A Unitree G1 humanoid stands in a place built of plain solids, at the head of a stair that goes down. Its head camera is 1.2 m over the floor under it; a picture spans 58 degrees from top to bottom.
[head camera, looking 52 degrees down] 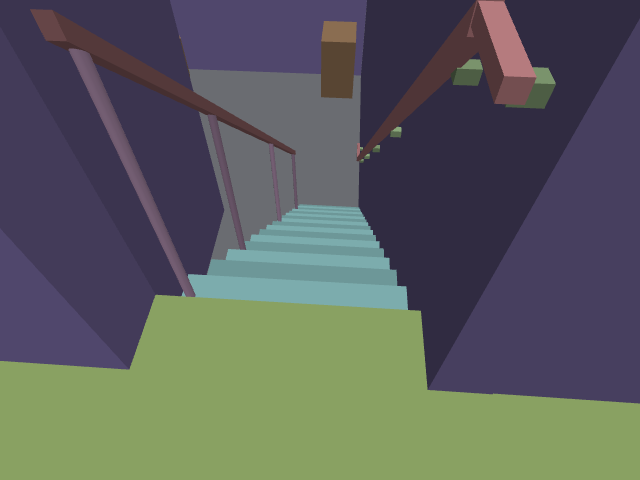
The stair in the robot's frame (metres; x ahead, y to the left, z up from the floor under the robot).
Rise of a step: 0.21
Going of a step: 0.21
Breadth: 0.84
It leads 4 degrees to the right of straight ahead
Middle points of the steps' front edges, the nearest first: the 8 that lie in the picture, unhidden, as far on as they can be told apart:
0.69 0.11 0.00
0.90 0.09 -0.21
1.12 0.08 -0.41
1.33 0.06 -0.62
1.55 0.05 -0.82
1.76 0.03 -1.03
1.98 0.02 -1.23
2.19 0.00 -1.44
